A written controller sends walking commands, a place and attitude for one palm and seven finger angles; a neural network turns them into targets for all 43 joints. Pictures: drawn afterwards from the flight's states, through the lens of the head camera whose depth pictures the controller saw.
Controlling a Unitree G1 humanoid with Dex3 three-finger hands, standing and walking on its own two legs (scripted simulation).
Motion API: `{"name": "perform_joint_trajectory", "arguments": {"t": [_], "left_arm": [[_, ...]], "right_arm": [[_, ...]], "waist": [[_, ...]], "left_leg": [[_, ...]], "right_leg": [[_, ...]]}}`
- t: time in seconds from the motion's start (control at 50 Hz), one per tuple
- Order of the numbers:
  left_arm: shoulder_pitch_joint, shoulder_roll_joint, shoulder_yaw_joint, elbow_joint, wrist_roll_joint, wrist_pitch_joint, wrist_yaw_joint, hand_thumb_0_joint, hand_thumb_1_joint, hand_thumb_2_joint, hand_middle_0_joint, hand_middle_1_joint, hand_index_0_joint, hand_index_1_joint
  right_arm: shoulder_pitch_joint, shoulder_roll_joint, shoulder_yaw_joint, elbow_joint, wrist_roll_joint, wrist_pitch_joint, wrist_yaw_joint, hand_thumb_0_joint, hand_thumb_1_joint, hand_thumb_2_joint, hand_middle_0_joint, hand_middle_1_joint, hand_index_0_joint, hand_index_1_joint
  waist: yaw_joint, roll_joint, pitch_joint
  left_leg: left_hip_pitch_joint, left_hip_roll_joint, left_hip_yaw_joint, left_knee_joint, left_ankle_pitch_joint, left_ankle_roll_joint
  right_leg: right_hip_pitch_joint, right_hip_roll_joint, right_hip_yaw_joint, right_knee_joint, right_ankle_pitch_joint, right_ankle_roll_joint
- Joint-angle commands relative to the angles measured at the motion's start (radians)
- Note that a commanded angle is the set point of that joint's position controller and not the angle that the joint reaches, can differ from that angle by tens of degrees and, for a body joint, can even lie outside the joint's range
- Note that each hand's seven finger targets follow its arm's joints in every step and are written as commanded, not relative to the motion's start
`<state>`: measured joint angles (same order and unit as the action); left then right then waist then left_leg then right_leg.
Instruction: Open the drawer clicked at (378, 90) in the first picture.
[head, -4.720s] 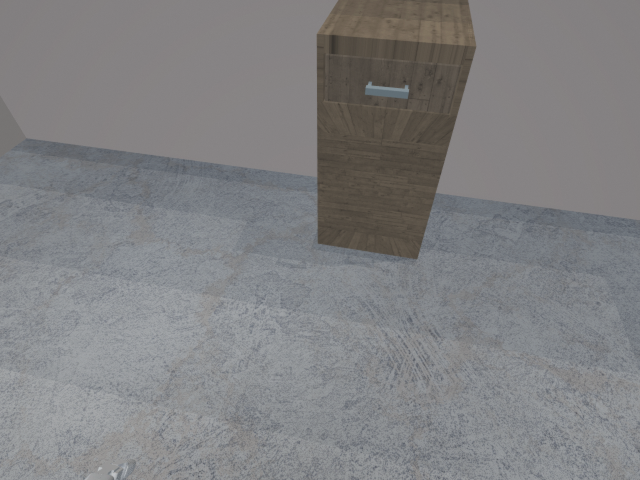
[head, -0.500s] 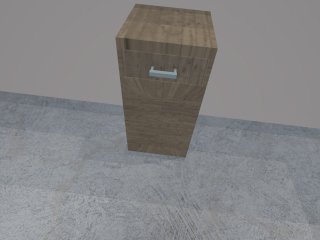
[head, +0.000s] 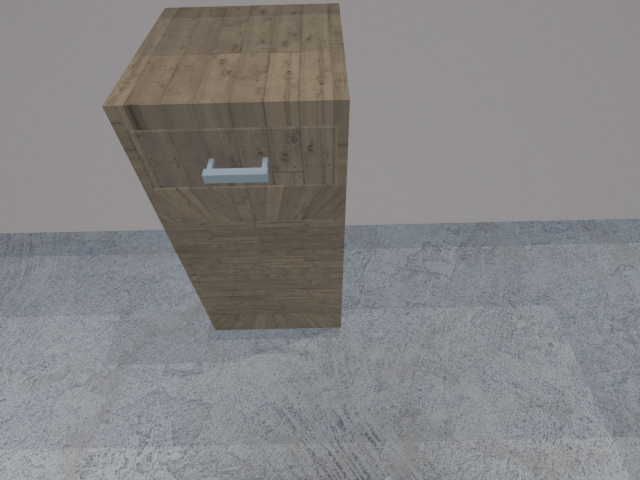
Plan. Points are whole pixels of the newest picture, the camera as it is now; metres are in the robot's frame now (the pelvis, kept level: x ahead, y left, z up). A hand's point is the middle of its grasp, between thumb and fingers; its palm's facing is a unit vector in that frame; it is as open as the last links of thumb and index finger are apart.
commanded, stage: take the last steps up to it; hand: left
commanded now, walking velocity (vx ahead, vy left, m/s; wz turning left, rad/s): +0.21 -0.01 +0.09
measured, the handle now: (237, 169) +0.65 +0.19 -0.02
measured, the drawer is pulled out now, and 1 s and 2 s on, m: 0.00 0.00 0.00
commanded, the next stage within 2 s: come to a stop and stand still in 0.18 s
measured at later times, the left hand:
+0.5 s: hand out of the picture +0.09 +0.15 -0.17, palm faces +0.09 -0.99 -0.13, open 7.4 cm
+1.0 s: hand out of the picture +0.14 +0.11 -0.13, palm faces +0.07 -0.96 -0.27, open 7.3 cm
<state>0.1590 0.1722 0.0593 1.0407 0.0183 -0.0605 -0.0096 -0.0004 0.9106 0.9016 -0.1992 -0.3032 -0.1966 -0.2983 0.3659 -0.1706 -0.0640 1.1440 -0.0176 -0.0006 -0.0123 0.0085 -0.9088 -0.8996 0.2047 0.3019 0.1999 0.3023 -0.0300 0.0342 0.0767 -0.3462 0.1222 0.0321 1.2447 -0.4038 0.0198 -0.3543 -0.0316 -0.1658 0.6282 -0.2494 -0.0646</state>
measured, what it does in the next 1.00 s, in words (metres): walks ahead: left foot, then right foot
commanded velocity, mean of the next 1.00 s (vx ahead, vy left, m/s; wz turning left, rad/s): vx -0.01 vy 0.05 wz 0.02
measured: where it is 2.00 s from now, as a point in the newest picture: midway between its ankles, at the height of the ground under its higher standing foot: outside the picture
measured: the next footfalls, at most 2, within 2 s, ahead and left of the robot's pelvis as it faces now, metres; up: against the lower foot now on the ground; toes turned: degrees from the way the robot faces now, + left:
left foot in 0.34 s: +0.20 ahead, +0.11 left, +0.00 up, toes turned +10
right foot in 0.72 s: +0.14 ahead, -0.15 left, +0.00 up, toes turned -4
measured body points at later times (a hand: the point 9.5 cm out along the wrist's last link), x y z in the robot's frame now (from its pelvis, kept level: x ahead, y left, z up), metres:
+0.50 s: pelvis +0.13 +0.01 +0.01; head +0.16 +0.02 +0.46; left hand +0.08 +0.21 -0.16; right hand +0.23 -0.20 -0.14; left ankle +0.16 +0.10 -0.72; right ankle +0.07 -0.10 -0.72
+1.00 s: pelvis +0.11 -0.08 +0.03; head +0.12 -0.12 +0.47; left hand +0.14 +0.16 -0.11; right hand +0.11 -0.33 -0.15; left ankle +0.06 +0.08 -0.65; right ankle +0.10 -0.15 -0.72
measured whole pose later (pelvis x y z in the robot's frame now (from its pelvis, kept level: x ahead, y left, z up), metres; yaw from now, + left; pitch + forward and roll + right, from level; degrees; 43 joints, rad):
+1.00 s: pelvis +0.11 -0.08 +0.03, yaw +1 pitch +0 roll +3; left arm 0.25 0.14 0.03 1.02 0.02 -0.01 0.03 0.01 0.93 0.90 -0.21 -0.30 -0.20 -0.30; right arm 0.27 -0.24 -0.07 1.08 -0.02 0.06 -0.01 0.00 -0.91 -0.90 0.20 0.30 0.20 0.30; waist 0.01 0.03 0.02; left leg -0.39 0.01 0.01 0.95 -0.32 -0.03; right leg -0.20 -0.03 -0.08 0.42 -0.23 -0.07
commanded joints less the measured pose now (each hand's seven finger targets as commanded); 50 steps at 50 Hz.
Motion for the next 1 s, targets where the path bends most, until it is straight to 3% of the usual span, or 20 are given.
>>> {"name": "perform_joint_trajectory", "arguments": {"t": [0.0, 0.08, 0.16, 0.24, 0.28, 0.3, 0.32, 0.34, 0.42, 0.48, 0.56, 0.66, 0.68, 0.7, 0.72, 0.74, 0.76, 0.8, 0.86, 0.98], "left_arm": [[0.102, 0.086, 0.0, -0.003, 0.002, -0.007, 0.026, 0.0, 0.9, 0.9, -0.2, -0.3, -0.2, -0.3], [0.128, 0.079, -0.005, 0.01, 0.007, -0.014, 0.03, 0.0, 0.9, 0.9, -0.2, -0.3, -0.2, -0.3], [0.171, 0.101, -0.003, 0.027, 0.009, -0.016, 0.029, 0.0, 0.9, 0.9, -0.2, -0.3, -0.2, -0.3], [0.209, 0.105, -0.001, 0.048, 0.005, -0.011, 0.028, 0.0, 0.9, 0.9, -0.2, -0.3, -0.2, -0.3], [0.203, 0.076, -0.009, 0.055, -0.003, 0.001, 0.031, 0.0, 0.9, 0.9, -0.2, -0.3, -0.2, -0.3], [0.214, 0.042, -0.019, 0.058, -0.006, 0.007, 0.035, 0.0, 0.9, 0.9, -0.2, -0.3, -0.2, -0.3], [0.244, 0.004, -0.032, 0.057, -0.014, 0.011, 0.04, 0.0, 0.9, 0.9, -0.2, -0.3, -0.2, -0.3], [0.275, -0.014, -0.043, 0.068, -0.018, 0.021, 0.047, 0.0, 0.9, 0.9, -0.2, -0.3, -0.2, -0.3], [0.265, 0.03, -0.036, 0.074, -0.011, 0.063, 0.058, 0.0, 0.9, 0.9, -0.2, -0.3, -0.2, -0.3], [0.243, 0.053, -0.019, 0.041, -0.004, 0.082, 0.055, 0.0, 0.9, 0.9, -0.2, -0.3, -0.2, -0.3], [0.199, 0.041, 0.0, -0.009, 0.002, 0.096, 0.05, 0.0, 0.9, 0.9, -0.2, -0.3, -0.2, -0.3], [0.27, 0.025, 0.005, -0.009, 0.004, 0.086, 0.039, 0.0, 0.9, 0.9, -0.2, -0.3, -0.2, -0.3], [0.283, 0.053, 0.006, -0.001, 0.011, 0.077, 0.041, 0.0, 0.9, 0.9, -0.2, -0.3, -0.2, -0.3], [0.228, 0.123, 0.004, -0.01, 0.017, 0.062, 0.046, 0.0, 0.9, 0.9, -0.2, -0.3, -0.2, -0.3], [0.167, 0.169, 0.002, -0.042, 0.012, 0.063, 0.045, 0.0, 0.9, 0.9, -0.2, -0.3, -0.2, -0.3], [0.115, 0.196, 0.004, -0.062, 0.012, 0.069, 0.043, 0.0, 0.9, 0.9, -0.2, -0.3, -0.2, -0.3], [0.098, 0.184, 0.011, -0.071, 0.014, 0.068, 0.048, 0.0, 0.9, 0.9, -0.2, -0.3, -0.2, -0.3], [0.084, 0.162, 0.004, -0.06, 0.007, 0.059, 0.048, 0.0, 0.9, 0.9, -0.2, -0.3, -0.2, -0.3], [0.115, 0.172, 0.014, -0.063, 0.002, 0.05, 0.047, 0.0, 0.9, 0.9, -0.2, -0.3, -0.2, -0.3], [0.203, 0.172, 0.028, -0.039, 0.003, 0.043, 0.06, 0.0, 0.9, 0.9, -0.2, -0.3, -0.2, -0.3]], "right_arm": [[0.04, -0.012, 0.002, -0.066, -0.012, -0.01, 0.007, 0.0, -0.9, -0.9, 0.2, 0.3, 0.2, 0.3], [-0.006, -0.008, 0.004, -0.096, -0.012, -0.001, 0.014, 0.0, -0.9, -0.9, 0.2, 0.3, 0.2, 0.3], [-0.112, -0.008, 0.01, -0.137, -0.005, -0.015, 0.022, 0.0, -0.9, -0.9, 0.2, 0.3, 0.2, 0.3], [-0.152, -0.009, 0.017, -0.145, -0.005, -0.034, 0.019, 0.0, -0.9, -0.9, 0.2, 0.3, 0.2, 0.3], [-0.098, -0.009, 0.027, -0.114, -0.006, -0.043, 0.011, 0.0, -0.9, -0.9, 0.2, 0.3, 0.2, 0.3], [-0.044, -0.036, 0.028, -0.089, -0.005, -0.052, 0.0, 0.0, -0.9, -0.9, 0.2, 0.3, 0.2, 0.3], [-0.011, -0.084, 0.027, -0.082, -0.005, -0.056, -0.014, 0.0, -0.9, -0.9, 0.2, 0.3, 0.2, 0.3], [-0.036, -0.104, 0.03, -0.079, 0.003, -0.043, -0.025, 0.0, -0.9, -0.9, 0.2, 0.3, 0.2, 0.3], [-0.125, -0.1, 0.026, -0.088, 0.015, -0.017, -0.048, 0.0, -0.9, -0.9, 0.2, 0.3, 0.2, 0.3], [-0.101, -0.145, -0.004, -0.09, 0.012, -0.005, -0.056, 0.0, -0.9, -0.9, 0.2, 0.3, 0.2, 0.3], [-0.126, -0.173, -0.032, -0.114, 0.0, 0.01, -0.055, 0.0, -0.9, -0.9, 0.2, 0.3, 0.2, 0.3], [-0.24, -0.15, -0.026, -0.146, -0.005, 0.017, -0.027, 0.0, -0.9, -0.9, 0.2, 0.3, 0.2, 0.3], [-0.243, -0.113, -0.018, -0.145, 0.002, 0.02, -0.017, 0.0, -0.9, -0.9, 0.2, 0.3, 0.2, 0.3], [-0.222, -0.035, -0.001, -0.153, 0.011, 0.03, -0.007, 0.0, -0.9, -0.9, 0.2, 0.3, 0.2, 0.3], [-0.244, -0.039, 0.005, -0.167, 0.007, 0.04, 0.003, 0.0, -0.9, -0.9, 0.2, 0.3, 0.2, 0.3], [-0.233, -0.057, -0.001, -0.16, 0.004, 0.044, 0.013, 0.0, -0.9, -0.9, 0.2, 0.3, 0.2, 0.3], [-0.246, -0.059, -0.002, -0.157, 0.0, 0.055, 0.014, 0.0, -0.9, -0.9, 0.2, 0.3, 0.2, 0.3], [-0.184, -0.082, -0.002, -0.113, -0.006, 0.051, 0.013, 0.0, -0.9, -0.9, 0.2, 0.3, 0.2, 0.3], [-0.11, -0.1, -0.006, -0.097, -0.005, 0.042, 0.016, 0.0, -0.9, -0.9, 0.2, 0.3, 0.2, 0.3], [-0.137, -0.109, -0.005, -0.142, -0.005, 0.045, 0.005, 0.0, -0.9, -0.9, 0.2, 0.3, 0.2, 0.3]], "waist": [[-0.003, -0.103, -0.014], [-0.006, -0.108, -0.003], [0.026, -0.088, 0.001], [0.042, -0.079, -0.015], [0.017, -0.048, -0.028], [0.003, 0.024, -0.068], [0.012, 0.134, -0.12], [0.037, 0.156, -0.132], [0.043, 0.127, -0.041], [0.02, 0.082, -0.113], [0.011, 0.037, -0.186], [0.076, 0.045, -0.193], [0.087, -0.046, -0.168], [0.058, -0.265, -0.109], [0.069, -0.303, -0.042], [0.061, -0.23, -0.014], [0.066, -0.266, 0.058], [0.047, -0.164, 0.121], [0.053, -0.102, 0.053], [0.093, -0.141, -0.071]], "left_leg": [[-0.127, 0.034, -0.013, -0.024, 0.125, -0.013], [-0.145, 0.023, 0.015, -0.209, 0.137, -0.03], [-0.143, 0.012, 0.036, -0.428, 0.118, -0.03], [-0.059, -0.021, 0.062, -0.593, 0.129, -0.018], [0.112, -0.045, 0.071, -0.74, 0.264, -0.016], [0.234, 0.001, 0.005, -0.799, 0.505, -0.005], [0.329, 0.128, -0.111, -0.792, 0.843, 0.056], [0.321, 0.21, -0.151, -0.804, 1.011, 0.118], [0.27, 0.185, -0.114, -0.859, 1.079, 0.127], [0.369, 0.24, -0.14, -0.853, 1.175, 0.169], [0.362, 0.279, -0.14, -0.838, 1.028, 0.211], [0.099, 0.156, -0.03, -0.815, 0.457, 0.095], [0.026, 0.068, 0.016, -0.753, 0.214, 0.038], [-0.044, -0.045, 0.072, -0.66, -0.02, -0.028], [-0.017, -0.065, 0.038, -0.571, -0.09, -0.034], [0.005, -0.059, 0.013, -0.5, -0.091, -0.029], [-0.048, -0.059, -0.005, -0.447, -0.063, -0.025], [-0.097, -0.063, -0.043, -0.369, 0.054, -0.022], [-0.147, -0.076, -0.045, -0.314, 0.096, -0.04], [-0.219, -0.08, -0.07, -0.261, 0.051, -0.073]], "right_leg": [[0.021, -0.253, 0.218, -0.445, 0.017, -0.059], [0.059, -0.239, 0.18, -0.47, 0.097, -0.099], [0.16, -0.262, 0.192, -0.446, 0.165, -0.131], [0.227, -0.255, 0.186, -0.375, 0.252, -0.119], [0.168, -0.196, 0.136, -0.27, 0.283, -0.068], [0.134, -0.133, 0.096, -0.151, 0.324, -0.017], [0.079, -0.073, 0.061, -0.083, 0.185, 0.041], [0.096, -0.049, 0.055, -0.085, -0.064, 0.072], [0.089, -0.06, 0.106, -0.059, -0.106, 0.083], [0.003, -0.045, 0.125, 0.086, -0.211, 0.084], [-0.055, -0.037, 0.168, 0.239, -0.291, 0.076], [0.194, -0.028, 0.12, -0.068, -0.016, 0.074], [0.236, -0.058, 0.154, -0.216, 0.068, 0.079], [0.167, -0.218, 0.365, -0.362, -0.058, 0.033], [0.017, -0.309, 0.469, -0.479, -0.256, -0.031], [-0.065, -0.321, 0.468, -0.522, -0.453, -0.057], [-0.099, -0.306, 0.512, -0.553, -0.492, -0.034], [-0.05, -0.282, 0.468, -0.526, -0.316, -0.008], [0.119, -0.282, 0.379, -0.442, -0.042, -0.03], [0.364, -0.328, 0.341, -0.317, 0.432, -0.092]]}}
